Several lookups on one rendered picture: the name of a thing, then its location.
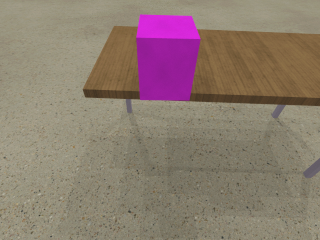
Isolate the table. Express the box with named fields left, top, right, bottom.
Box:
left=82, top=26, right=320, bottom=178

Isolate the carton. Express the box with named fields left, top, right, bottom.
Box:
left=136, top=14, right=201, bottom=101

